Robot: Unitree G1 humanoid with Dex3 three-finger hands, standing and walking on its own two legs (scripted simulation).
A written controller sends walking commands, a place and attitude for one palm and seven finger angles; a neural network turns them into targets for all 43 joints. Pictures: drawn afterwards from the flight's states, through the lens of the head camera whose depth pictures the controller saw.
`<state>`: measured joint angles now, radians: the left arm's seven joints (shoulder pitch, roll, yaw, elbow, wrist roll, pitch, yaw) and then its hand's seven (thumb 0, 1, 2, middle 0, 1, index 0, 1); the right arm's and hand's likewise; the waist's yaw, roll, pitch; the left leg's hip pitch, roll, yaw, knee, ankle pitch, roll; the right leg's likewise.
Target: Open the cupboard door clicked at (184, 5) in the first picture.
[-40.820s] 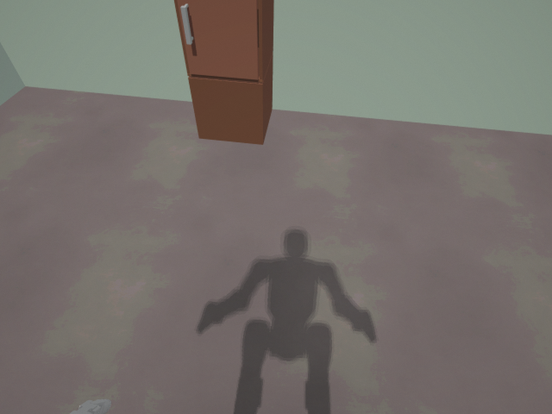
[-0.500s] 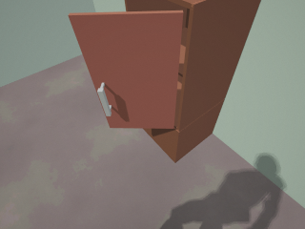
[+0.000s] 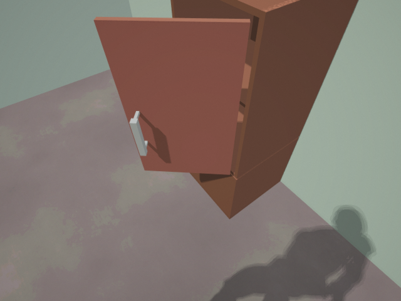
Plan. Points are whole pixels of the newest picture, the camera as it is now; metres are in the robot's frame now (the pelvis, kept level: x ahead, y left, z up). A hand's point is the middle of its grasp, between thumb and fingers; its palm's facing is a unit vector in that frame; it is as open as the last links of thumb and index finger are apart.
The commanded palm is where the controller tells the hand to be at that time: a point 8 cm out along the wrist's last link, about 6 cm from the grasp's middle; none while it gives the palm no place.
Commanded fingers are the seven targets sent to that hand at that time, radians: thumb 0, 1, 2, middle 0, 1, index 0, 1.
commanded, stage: come to a stop and stand still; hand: left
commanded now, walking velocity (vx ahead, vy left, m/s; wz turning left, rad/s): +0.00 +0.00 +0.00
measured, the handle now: (140, 134) +0.61 +0.24 -0.10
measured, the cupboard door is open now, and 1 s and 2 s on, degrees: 49 49 49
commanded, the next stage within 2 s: look again from close up in 0.22 s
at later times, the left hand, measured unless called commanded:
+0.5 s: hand out of the picture +0.01 +0.18 -0.17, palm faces +0.04 -0.97 -0.22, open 7.3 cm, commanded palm none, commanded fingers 0.00 0.90 0.90 -0.20 -0.30 -0.20 -0.30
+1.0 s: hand out of the picture -0.01 +0.17 -0.17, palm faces +0.05 -0.98 -0.19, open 7.3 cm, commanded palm none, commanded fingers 0.00 0.90 0.90 -0.20 -0.30 -0.20 -0.30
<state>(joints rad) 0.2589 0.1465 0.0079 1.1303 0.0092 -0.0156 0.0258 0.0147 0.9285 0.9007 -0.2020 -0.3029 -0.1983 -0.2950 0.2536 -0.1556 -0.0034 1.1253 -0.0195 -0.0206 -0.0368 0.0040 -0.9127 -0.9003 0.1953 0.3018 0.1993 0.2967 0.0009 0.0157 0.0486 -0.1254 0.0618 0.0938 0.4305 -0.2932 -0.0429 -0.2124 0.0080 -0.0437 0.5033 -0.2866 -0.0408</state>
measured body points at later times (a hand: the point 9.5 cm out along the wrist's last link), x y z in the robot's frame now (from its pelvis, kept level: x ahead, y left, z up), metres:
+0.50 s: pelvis +0.00 +0.00 +0.00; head +0.03 -0.01 +0.45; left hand +0.01 +0.23 -0.15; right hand -0.01 -0.21 -0.17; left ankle -0.04 +0.14 -0.74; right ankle -0.01 -0.09 -0.74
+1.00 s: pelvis +0.00 +0.00 +0.00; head +0.02 +0.00 +0.45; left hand -0.01 +0.22 -0.16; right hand -0.01 -0.21 -0.16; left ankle -0.04 +0.14 -0.74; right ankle -0.01 -0.09 -0.74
